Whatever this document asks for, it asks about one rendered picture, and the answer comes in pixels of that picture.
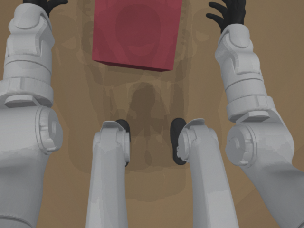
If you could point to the left robot thigh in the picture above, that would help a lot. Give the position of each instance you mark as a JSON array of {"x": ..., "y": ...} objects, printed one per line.
[{"x": 106, "y": 202}]

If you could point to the left robot hand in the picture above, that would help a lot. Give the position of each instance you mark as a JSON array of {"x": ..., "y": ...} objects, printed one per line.
[{"x": 47, "y": 6}]

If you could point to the right robot forearm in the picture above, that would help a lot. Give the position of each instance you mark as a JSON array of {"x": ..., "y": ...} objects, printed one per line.
[{"x": 242, "y": 78}]

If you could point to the left robot forearm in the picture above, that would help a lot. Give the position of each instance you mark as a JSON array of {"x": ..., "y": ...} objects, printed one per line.
[{"x": 28, "y": 59}]

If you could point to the right robot hand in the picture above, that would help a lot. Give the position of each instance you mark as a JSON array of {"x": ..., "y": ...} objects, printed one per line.
[{"x": 233, "y": 14}]

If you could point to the robot left upper arm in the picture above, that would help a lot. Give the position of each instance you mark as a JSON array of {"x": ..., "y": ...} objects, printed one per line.
[{"x": 28, "y": 135}]

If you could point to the robot right shin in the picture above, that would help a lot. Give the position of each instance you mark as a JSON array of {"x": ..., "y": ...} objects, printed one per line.
[{"x": 198, "y": 121}]

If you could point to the carton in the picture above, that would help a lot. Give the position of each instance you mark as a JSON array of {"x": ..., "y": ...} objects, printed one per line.
[{"x": 140, "y": 34}]

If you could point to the robot right upper arm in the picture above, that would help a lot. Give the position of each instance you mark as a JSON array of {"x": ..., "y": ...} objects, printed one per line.
[{"x": 264, "y": 151}]

